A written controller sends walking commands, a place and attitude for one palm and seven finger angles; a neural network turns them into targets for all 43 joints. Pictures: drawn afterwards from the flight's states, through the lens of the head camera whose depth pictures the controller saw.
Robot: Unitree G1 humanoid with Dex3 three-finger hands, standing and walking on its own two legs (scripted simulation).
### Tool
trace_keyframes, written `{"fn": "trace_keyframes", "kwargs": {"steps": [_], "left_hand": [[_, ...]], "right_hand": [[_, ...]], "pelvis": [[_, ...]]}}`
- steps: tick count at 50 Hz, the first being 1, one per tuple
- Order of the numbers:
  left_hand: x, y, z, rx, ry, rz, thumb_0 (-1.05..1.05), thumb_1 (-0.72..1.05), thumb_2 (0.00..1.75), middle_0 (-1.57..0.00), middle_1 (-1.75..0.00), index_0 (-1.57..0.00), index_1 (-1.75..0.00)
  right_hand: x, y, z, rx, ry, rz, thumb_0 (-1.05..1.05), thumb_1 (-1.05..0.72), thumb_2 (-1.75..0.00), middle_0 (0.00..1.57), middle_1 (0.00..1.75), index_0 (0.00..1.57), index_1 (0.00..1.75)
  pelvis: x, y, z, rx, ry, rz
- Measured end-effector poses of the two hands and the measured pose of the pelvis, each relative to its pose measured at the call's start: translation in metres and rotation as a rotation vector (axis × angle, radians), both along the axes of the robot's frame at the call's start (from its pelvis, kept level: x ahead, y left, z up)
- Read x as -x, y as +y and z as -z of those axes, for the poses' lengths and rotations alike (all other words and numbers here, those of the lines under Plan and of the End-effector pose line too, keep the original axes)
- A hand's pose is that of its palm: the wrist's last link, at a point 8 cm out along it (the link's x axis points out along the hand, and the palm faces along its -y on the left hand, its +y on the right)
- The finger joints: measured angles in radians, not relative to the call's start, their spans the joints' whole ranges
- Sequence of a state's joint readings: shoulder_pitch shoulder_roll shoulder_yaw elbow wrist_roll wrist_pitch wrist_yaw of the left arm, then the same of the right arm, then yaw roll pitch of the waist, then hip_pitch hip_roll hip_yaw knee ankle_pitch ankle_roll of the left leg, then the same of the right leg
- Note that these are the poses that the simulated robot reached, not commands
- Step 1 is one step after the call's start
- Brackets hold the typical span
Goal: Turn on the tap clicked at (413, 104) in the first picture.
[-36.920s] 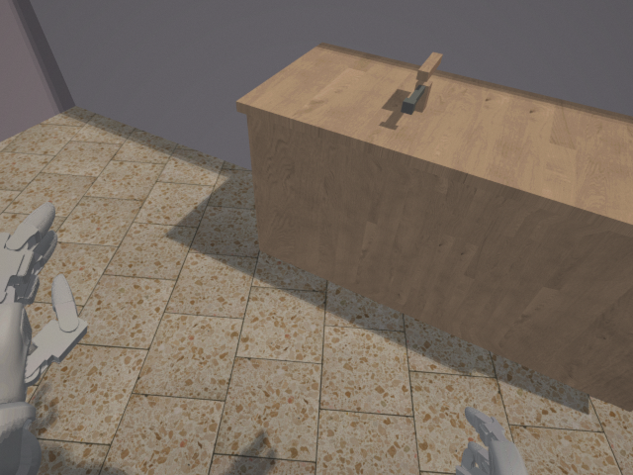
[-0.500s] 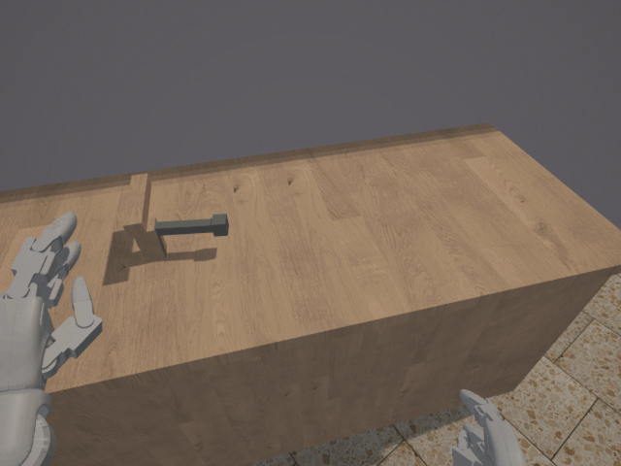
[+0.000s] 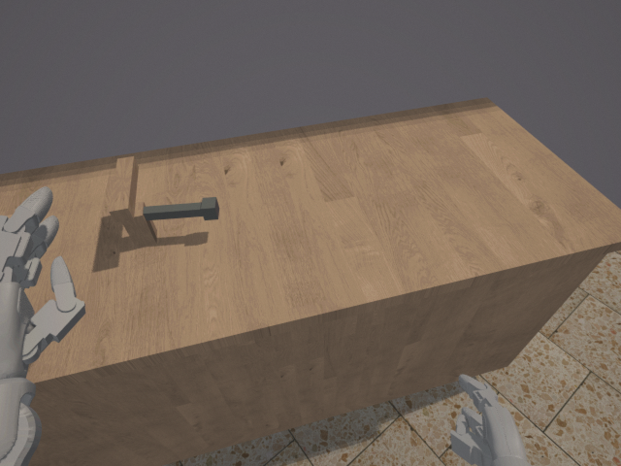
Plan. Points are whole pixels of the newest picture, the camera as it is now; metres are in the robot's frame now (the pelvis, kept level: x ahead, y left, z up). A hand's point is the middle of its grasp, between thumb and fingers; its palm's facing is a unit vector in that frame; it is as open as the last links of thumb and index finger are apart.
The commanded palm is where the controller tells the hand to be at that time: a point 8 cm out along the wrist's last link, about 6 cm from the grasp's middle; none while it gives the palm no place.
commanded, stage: step back with the hand held close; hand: left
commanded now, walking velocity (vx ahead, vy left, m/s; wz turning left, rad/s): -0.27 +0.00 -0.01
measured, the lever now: (210, 208) +0.50 +0.23 +0.03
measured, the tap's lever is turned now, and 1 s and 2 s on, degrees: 81 81 81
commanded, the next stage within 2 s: stop stepping back and stand still in 1.46 s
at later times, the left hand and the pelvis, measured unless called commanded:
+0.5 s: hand (18, 391) +0.14 +0.27 +0.15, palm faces +0.39 -0.82 -0.41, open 7.4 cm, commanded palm +0.09 +0.31 +0.17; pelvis -0.07 +0.03 -0.01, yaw +0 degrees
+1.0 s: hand out of the picture +0.09 +0.29 +0.16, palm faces +0.44 -0.80 -0.41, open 7.4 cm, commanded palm +0.03 +0.32 +0.17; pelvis -0.12 +0.03 -0.03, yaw +3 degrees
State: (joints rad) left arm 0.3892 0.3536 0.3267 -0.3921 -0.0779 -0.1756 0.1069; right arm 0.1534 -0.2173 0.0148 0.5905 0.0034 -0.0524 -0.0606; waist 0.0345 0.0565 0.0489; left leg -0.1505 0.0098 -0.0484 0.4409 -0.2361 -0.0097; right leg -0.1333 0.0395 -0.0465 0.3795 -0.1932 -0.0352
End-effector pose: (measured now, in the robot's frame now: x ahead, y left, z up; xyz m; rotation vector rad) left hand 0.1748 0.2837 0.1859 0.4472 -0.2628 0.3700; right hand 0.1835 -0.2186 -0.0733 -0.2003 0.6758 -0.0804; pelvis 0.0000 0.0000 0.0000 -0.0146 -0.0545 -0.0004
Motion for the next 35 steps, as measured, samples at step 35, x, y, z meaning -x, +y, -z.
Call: {"fn": "trace_keyframes", "kwargs": {"steps": [35], "left_hand": [[0.088,0.026,0.017,-0.068,-0.018,0.002,0.02,0.89,0.9,-0.22,-0.3,-0.21,-0.3]], "right_hand": [[0.106,0.021,0.014,0.06,0.069,0.025,0.01,-0.9,-0.89,0.2,0.3,0.21,0.3]], "pelvis": [[0.087,0.026,0.017,0.018,0.046,-0.031]]}}
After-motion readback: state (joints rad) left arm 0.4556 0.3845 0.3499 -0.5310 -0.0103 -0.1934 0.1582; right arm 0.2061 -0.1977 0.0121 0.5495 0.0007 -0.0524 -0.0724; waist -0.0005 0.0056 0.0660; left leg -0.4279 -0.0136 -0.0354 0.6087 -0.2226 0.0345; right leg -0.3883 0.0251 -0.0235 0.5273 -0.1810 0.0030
